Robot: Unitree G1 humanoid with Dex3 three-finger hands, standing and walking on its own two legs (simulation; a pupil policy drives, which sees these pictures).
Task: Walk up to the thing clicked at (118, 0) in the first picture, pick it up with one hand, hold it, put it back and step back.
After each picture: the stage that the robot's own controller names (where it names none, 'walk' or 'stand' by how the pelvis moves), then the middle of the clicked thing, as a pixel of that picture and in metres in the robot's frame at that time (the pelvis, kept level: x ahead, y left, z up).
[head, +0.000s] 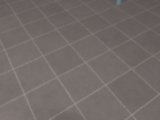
stand; out of the picture +2.33 -0.56 -0.65
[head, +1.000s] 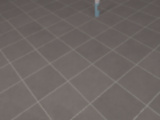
walk; (97, 8) +2.26 -0.06 -0.63
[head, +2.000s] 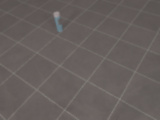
walk; (58, 22) +1.63 +0.37 -0.65
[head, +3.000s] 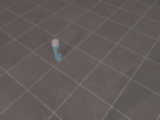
walk; (57, 50) +1.11 +0.34 -0.64
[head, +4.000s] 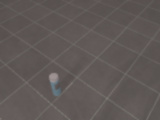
walk; (55, 85) +0.73 +0.25 -0.62
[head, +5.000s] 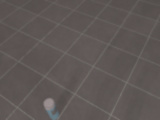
walk; (51, 109) +0.47 +0.25 -0.63
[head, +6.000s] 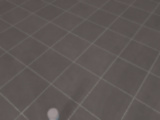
stand; (55, 119) +0.44 +0.23 -0.64
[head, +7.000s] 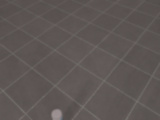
stand; out of the picture +0.45 +0.21 -0.65
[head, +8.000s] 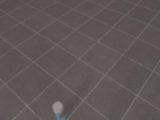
stand; (59, 113) +0.48 +0.21 -0.65
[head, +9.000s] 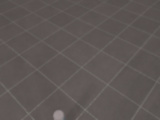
stand; out of the picture +0.47 +0.21 -0.65
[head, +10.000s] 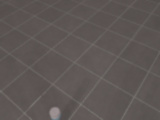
stand; (57, 118) +0.46 +0.23 -0.66
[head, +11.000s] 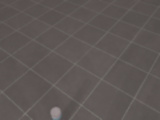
stand; (57, 118) +0.48 +0.22 -0.66
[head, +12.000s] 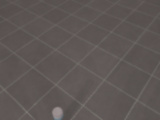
stand; (59, 118) +0.47 +0.20 -0.66
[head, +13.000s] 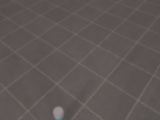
stand; (60, 118) +0.47 +0.20 -0.66
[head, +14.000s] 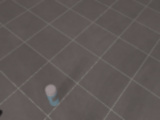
go down; (52, 96) +0.51 +0.20 -0.61
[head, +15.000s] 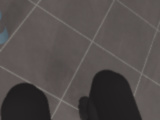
go down; out of the picture +0.55 +0.25 -0.23
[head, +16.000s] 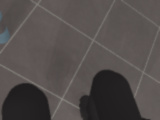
close in; out of the picture +0.56 +0.25 -0.24
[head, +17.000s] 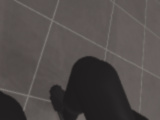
close in; out of the picture +0.54 +0.30 -0.17
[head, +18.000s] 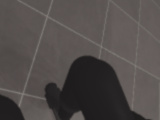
lift; out of the picture +0.52 +0.30 -0.18
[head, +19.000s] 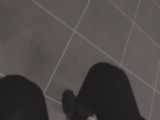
lift; out of the picture +0.43 +0.25 -0.16
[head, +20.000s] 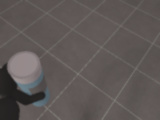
lift; (33, 84) +0.33 +0.17 +0.02
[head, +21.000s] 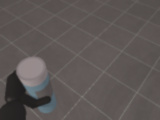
hold; (40, 89) +0.31 +0.15 +0.04
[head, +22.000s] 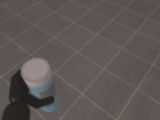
hold; (44, 89) +0.31 +0.15 +0.03
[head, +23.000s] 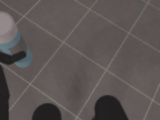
crouch; (13, 45) +0.46 +0.19 -0.04
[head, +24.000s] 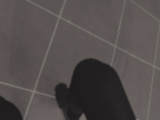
lower; out of the picture +0.51 +0.26 -0.17
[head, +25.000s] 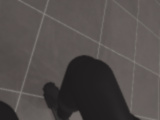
lower; out of the picture +0.51 +0.28 -0.18
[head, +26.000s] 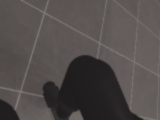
lower; out of the picture +0.51 +0.29 -0.18
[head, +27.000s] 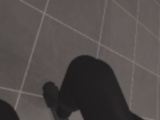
lower; out of the picture +0.50 +0.28 -0.19
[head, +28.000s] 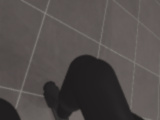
loosen; out of the picture +0.50 +0.28 -0.19
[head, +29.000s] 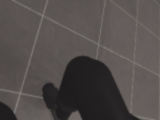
withdraw; out of the picture +0.51 +0.26 -0.19
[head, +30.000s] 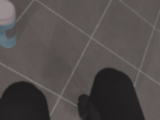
stand; (5, 28) +0.52 +0.22 -0.21
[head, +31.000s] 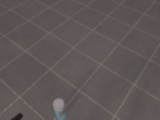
stand; (59, 110) +0.46 +0.14 -0.57
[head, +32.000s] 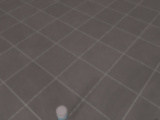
stand; (63, 118) +0.46 +0.16 -0.60
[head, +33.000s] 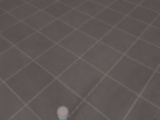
stand; (64, 118) +0.45 +0.15 -0.60
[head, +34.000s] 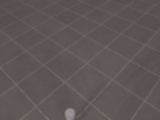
stand; out of the picture +0.48 +0.14 -0.65
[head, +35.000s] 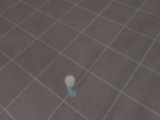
walk; (71, 86) +0.59 +0.14 -0.63
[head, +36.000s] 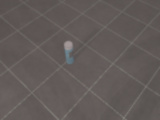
walk; (69, 53) +0.89 +0.15 -0.62
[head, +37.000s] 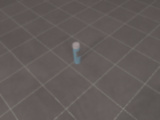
stand; (76, 53) +1.13 +0.14 -0.64
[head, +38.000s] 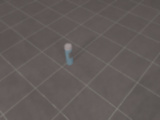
stand; (69, 54) +1.11 +0.17 -0.66
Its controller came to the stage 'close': yes
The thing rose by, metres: 0.68
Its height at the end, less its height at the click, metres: +0.00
